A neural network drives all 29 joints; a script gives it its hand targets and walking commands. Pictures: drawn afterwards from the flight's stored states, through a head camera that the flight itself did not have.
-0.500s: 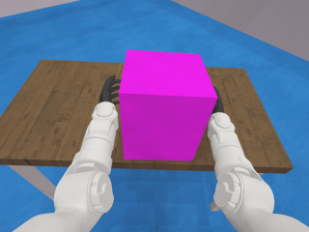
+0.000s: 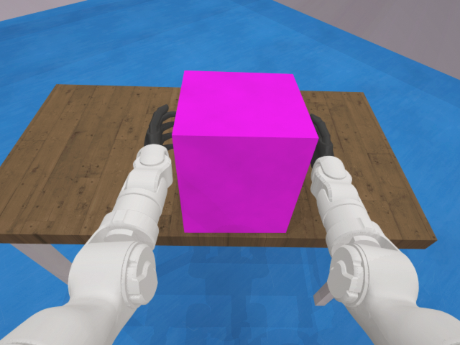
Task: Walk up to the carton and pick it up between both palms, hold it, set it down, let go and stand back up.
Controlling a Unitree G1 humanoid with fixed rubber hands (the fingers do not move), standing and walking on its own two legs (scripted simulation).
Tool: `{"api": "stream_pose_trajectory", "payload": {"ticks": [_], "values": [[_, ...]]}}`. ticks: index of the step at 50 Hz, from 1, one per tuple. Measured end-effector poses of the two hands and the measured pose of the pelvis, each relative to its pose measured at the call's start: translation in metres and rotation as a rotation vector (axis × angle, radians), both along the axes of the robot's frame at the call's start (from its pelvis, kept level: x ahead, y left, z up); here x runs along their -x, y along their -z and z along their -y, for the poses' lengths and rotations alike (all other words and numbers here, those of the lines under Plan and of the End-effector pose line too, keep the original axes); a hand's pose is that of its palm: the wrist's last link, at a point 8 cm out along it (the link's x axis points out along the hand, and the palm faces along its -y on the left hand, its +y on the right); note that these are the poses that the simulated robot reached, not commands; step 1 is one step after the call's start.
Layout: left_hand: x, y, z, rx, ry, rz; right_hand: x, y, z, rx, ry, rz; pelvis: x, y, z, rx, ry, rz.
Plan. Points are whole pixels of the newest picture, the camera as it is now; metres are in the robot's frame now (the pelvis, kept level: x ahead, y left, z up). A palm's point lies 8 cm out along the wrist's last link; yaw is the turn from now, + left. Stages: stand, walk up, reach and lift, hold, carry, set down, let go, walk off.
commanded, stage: set down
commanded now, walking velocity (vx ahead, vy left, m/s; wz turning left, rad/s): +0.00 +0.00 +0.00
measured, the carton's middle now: (237, 155) +0.45 -0.01 +0.06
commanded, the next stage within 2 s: none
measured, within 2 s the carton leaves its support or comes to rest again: rests again in 0.22 s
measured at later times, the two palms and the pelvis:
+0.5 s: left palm (136, 132) +0.44 +0.17 +0.12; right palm (349, 128) +0.46 -0.22 +0.13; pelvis -0.01 -0.01 -0.01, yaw -1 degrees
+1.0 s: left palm (136, 109) +0.44 +0.16 +0.17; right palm (363, 119) +0.44 -0.22 +0.17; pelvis -0.02 -0.01 -0.01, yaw -1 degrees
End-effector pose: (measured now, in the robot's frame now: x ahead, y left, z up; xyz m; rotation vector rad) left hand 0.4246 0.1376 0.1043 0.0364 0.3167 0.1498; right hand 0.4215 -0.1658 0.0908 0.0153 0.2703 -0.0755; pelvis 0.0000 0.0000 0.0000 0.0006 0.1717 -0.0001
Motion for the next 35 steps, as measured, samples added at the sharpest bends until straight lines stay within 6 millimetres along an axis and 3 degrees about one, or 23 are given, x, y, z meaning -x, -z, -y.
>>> {"api": "stream_pose_trajectory", "payload": {"ticks": [8,17,26,35], "values": [[-0.019,-0.015,0.000,-0.003,-0.007,-0.007,-0.018,-0.017,0.007,-0.008,0.018,-0.034,0.008,0.005,-0.001,0.003,0.023,-0.080],[-0.021,-0.017,-0.019,0.021,-0.048,-0.021,-0.032,-0.033,0.030,-0.021,0.047,-0.034,0.011,0.008,0.001,0.007,0.029,-0.137],[-0.019,-0.019,-0.036,0.030,-0.064,-0.005,-0.036,-0.040,0.051,-0.019,0.030,-0.021,0.013,0.010,0.009,0.000,0.014,-0.167],[-0.022,-0.031,-0.029,0.041,-0.037,0.016,-0.033,-0.041,0.049,-0.026,0.007,-0.010,0.016,0.010,0.015,-0.008,0.004,-0.182]]}}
